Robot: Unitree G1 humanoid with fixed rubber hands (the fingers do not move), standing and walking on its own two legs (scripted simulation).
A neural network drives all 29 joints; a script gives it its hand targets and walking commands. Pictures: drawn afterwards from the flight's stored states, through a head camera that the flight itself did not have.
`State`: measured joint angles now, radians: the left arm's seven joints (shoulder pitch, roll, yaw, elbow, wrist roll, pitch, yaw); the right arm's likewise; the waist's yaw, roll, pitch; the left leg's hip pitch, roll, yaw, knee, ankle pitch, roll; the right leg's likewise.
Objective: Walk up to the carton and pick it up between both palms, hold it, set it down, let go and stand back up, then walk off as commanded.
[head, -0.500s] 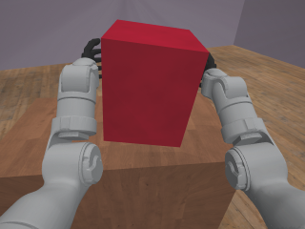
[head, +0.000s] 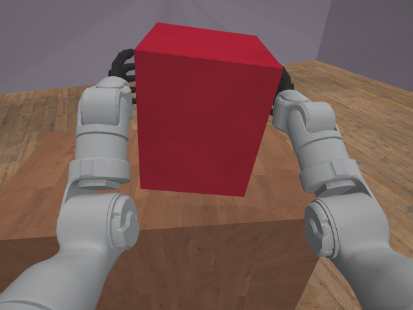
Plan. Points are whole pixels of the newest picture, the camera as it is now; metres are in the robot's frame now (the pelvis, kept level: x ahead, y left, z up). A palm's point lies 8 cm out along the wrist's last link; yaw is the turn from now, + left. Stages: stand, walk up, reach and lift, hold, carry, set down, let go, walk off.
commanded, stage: hold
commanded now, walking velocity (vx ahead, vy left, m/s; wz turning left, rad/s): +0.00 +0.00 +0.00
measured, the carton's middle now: (200, 109) +0.39 +0.01 +0.27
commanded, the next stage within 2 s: set down in 0.48 s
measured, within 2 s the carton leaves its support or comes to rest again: neither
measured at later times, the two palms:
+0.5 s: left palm (120, 92) +0.36 +0.15 +0.32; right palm (284, 103) +0.36 -0.14 +0.30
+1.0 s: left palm (126, 101) +0.41 +0.15 +0.28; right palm (271, 111) +0.40 -0.14 +0.26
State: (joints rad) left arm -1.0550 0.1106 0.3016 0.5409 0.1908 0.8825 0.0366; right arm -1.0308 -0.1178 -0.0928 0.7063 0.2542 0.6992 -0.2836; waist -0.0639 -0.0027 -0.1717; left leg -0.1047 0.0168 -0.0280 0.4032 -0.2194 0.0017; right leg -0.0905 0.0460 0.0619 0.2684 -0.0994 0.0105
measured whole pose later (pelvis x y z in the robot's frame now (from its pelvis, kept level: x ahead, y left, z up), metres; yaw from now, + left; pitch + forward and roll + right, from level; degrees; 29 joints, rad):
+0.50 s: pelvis +0.00 +0.00 +0.00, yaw +0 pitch -5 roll -2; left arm -1.05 0.11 0.30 0.55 0.19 0.88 0.04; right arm -1.03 -0.12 -0.09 0.73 0.26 0.70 -0.28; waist -0.06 0.00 -0.17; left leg -0.10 0.02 -0.03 0.40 -0.22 0.00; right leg -0.09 0.05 0.06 0.27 -0.10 0.01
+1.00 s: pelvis +0.01 +0.00 +0.00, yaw +0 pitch -3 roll -2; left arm -1.08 0.11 0.35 0.76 0.21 0.61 0.02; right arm -1.06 -0.11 -0.10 0.93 0.26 0.42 -0.26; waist -0.05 0.00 -0.12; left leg -0.11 0.02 -0.03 0.39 -0.22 0.00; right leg -0.10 0.05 0.06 0.26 -0.11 0.01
